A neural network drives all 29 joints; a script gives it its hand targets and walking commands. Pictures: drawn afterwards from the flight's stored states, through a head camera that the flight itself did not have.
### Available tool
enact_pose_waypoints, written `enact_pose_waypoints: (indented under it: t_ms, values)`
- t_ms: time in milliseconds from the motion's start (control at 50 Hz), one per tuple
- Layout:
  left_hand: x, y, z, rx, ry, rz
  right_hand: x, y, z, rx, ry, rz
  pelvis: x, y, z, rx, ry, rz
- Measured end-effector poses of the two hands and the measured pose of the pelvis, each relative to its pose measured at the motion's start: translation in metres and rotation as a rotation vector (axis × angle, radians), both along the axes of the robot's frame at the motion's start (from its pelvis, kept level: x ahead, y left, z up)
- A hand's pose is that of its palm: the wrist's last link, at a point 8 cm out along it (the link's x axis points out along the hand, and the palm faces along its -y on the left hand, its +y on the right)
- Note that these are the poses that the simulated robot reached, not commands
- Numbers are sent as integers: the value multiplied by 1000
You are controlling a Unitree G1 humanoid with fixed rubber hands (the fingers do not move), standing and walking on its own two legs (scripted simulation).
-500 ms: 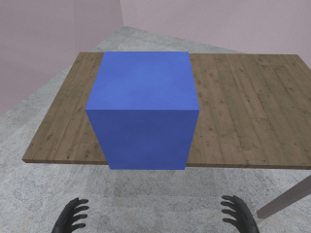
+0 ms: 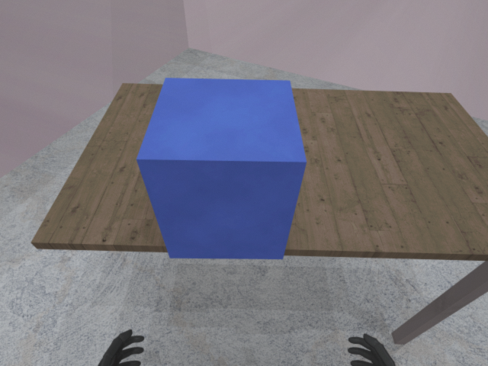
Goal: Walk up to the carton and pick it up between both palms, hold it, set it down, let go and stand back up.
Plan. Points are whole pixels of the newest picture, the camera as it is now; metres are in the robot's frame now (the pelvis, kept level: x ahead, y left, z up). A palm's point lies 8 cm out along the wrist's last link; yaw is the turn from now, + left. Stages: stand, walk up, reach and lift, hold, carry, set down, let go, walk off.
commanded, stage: set down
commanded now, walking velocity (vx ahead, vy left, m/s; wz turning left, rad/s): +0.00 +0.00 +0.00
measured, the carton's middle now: (227, 173) +0.43 +0.07 +0.09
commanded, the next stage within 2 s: let go in 0.20 s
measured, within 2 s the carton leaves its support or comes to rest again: neither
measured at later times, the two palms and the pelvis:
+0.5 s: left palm out of the picture +0.13 +0.23 -0.10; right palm out of the picture +0.11 -0.21 -0.09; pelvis -0.02 +0.00 +0.00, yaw +0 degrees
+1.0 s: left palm out of the picture +0.10 +0.25 -0.12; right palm out of the picture +0.07 -0.21 -0.14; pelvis +0.00 +0.02 -0.02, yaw -2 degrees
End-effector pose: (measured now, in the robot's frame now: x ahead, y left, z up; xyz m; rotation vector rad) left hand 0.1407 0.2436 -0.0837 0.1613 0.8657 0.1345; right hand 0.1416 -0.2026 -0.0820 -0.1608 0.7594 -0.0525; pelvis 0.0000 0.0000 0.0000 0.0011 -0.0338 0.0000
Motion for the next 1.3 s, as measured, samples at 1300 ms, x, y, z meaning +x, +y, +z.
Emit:
enact_pose_waypoints:
  t_ms: [1300]
  values:
    - [-84, 7, -57, -29, 268, -8, -142, 14, -65, 0, 504, -233, 6, 37, -9, -15, 53, -60]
